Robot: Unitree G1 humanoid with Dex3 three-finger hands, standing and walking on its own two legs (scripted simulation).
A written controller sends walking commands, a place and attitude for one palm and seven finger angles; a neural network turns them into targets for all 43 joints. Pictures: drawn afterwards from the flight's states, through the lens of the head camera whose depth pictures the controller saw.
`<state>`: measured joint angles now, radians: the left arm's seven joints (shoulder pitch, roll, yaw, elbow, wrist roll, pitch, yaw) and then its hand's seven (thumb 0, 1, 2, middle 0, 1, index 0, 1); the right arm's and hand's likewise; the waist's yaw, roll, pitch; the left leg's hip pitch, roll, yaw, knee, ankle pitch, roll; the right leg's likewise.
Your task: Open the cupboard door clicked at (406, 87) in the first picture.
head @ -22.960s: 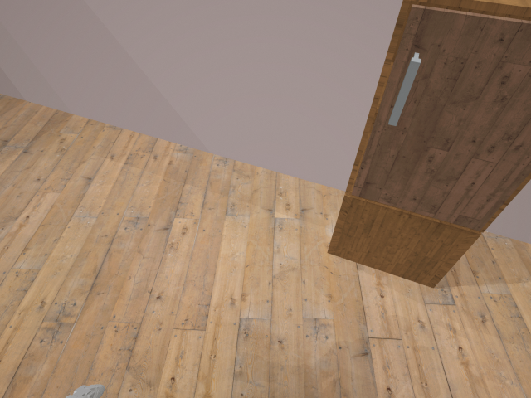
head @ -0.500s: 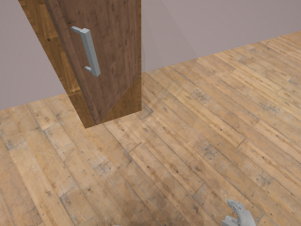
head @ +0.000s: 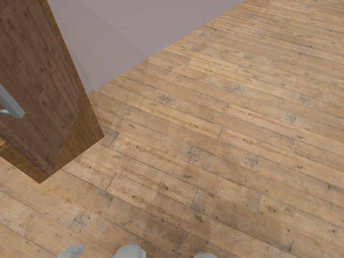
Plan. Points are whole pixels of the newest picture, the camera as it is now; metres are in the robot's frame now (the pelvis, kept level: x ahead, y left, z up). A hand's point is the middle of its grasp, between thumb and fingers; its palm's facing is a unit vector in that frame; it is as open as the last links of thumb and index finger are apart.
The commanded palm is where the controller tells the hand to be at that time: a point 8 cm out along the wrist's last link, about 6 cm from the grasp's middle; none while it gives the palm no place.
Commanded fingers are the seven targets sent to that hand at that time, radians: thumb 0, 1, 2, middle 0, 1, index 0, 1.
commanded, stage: walk to a spot facing it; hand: left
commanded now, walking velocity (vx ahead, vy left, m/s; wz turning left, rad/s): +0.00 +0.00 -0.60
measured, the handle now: out of the picture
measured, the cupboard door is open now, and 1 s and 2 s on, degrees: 38 38 38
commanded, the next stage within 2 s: turn to face it in 1.82 s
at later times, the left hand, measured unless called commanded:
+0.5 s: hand (113, 237) +0.18 +0.16 -0.16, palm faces -0.29 -0.93 -0.23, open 7.4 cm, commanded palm none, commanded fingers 0.00 0.90 0.90 -0.20 -0.30 -0.20 -0.30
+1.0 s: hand (180, 141) +0.47 -0.01 -0.14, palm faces -0.62 -0.76 -0.20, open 7.4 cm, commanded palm none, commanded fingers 0.00 0.90 0.90 -0.20 -0.30 -0.20 -0.30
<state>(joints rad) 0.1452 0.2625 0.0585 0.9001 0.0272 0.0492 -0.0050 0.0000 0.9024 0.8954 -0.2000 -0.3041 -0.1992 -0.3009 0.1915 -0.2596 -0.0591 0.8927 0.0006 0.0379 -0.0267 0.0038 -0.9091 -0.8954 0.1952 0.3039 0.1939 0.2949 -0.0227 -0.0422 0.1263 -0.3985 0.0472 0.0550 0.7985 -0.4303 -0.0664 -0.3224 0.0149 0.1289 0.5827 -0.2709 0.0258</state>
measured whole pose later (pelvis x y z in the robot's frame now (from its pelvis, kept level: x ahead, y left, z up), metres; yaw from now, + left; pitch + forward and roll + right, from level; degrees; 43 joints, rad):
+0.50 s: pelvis +0.07 -0.02 +0.01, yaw -19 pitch +1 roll +0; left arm 0.24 0.22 0.07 0.96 0.02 -0.02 -0.02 0.00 0.90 0.90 -0.20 -0.30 -0.20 -0.30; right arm 0.22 -0.24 -0.07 0.94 -0.02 0.02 0.01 0.01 -0.91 -0.90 0.20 0.30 0.20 0.30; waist 0.00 0.00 0.08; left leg -0.49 0.10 0.06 0.95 -0.41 -0.07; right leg -0.19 0.00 0.01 0.47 -0.30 -0.02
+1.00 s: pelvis +0.24 -0.08 +0.01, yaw -35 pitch +2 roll +0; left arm 0.05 0.23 0.07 0.93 0.04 0.01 -0.06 0.00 0.91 0.90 -0.19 -0.30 -0.19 -0.30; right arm 0.43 -0.18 -0.04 1.04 -0.04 -0.04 -0.01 0.00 -0.91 -0.90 0.20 0.30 0.20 0.30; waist -0.06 0.00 0.08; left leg -0.07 0.12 0.25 0.40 -0.33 -0.05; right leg -0.48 -0.06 -0.11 0.65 -0.24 -0.02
